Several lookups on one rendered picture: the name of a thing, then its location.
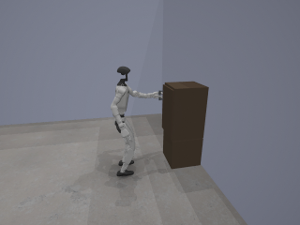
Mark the robot left upper arm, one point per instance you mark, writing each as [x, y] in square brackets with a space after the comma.
[133, 93]

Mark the right robot thigh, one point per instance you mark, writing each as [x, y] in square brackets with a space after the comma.
[131, 144]

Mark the right robot forearm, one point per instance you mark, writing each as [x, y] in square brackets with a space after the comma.
[117, 117]

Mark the right robot hand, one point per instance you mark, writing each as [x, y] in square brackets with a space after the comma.
[125, 134]

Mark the cupboard door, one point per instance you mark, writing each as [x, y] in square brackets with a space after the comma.
[167, 110]

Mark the left robot forearm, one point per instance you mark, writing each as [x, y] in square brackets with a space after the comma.
[142, 95]

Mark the handle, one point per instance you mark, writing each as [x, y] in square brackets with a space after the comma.
[159, 92]

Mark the robot right upper arm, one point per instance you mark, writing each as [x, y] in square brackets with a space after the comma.
[119, 94]

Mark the right robot foot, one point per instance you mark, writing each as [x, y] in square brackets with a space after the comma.
[126, 173]

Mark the left robot hand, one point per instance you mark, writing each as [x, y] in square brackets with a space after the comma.
[156, 95]

